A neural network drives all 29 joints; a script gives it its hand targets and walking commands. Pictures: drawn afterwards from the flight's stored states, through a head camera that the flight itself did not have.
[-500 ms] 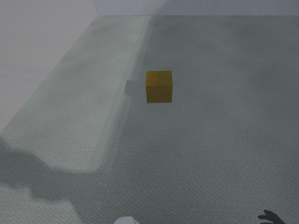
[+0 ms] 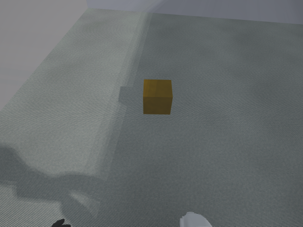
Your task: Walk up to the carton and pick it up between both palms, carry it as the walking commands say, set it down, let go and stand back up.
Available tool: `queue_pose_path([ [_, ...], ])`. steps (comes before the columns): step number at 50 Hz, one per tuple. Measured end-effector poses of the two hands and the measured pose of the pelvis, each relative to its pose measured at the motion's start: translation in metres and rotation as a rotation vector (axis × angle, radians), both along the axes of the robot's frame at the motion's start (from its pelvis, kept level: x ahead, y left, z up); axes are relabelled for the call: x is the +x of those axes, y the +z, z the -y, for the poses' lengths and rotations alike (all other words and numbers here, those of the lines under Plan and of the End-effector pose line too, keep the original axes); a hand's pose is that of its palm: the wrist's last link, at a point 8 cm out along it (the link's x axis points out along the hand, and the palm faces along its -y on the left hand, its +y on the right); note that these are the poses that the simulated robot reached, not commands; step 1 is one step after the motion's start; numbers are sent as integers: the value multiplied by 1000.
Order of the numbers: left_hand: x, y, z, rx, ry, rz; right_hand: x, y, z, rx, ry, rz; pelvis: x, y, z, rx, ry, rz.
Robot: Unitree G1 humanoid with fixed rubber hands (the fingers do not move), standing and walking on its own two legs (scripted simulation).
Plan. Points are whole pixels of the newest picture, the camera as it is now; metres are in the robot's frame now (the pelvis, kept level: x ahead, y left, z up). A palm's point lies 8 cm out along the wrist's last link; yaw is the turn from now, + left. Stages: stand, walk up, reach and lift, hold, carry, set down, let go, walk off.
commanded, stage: walk up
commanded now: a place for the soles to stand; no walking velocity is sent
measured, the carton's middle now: (157, 97) +1.20 -0.01 -0.66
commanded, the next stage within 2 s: none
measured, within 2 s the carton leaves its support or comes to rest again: neither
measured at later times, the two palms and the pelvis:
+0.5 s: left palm (77, 193) +0.23 +0.26 -0.11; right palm (278, 185) +0.27 -0.37 -0.11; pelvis +0.16 -0.05 -0.01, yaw +0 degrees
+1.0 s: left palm (93, 147) +0.39 +0.25 -0.12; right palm (267, 165) +0.35 -0.38 -0.13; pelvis +0.32 -0.07 -0.02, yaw +0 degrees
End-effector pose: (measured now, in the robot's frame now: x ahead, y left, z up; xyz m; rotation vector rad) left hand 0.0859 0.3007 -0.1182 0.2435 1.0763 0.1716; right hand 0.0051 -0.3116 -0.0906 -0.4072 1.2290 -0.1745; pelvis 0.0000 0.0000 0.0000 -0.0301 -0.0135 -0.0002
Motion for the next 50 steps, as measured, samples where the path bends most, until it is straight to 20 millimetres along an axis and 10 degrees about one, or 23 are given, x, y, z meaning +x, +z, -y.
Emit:
queue_pose_path([
  [12,89,2,44,73,8,8,128,-38,55,50,18,62,88,-20,54,60,0,12],
  [21,121,13,51,99,13,-26,242,-23,62,60,48,215,140,-12,63,56,-5,32],
  [28,163,1,35,68,14,-36,271,-18,50,21,45,175,184,-15,43,25,-4,22],
  [41,265,-2,30,43,1,-16,262,-20,36,19,-7,-22,264,-11,34,24,-4,-7],
  [50,306,-1,55,90,25,-10,342,-44,66,50,0,22,316,-23,66,54,0,13],
])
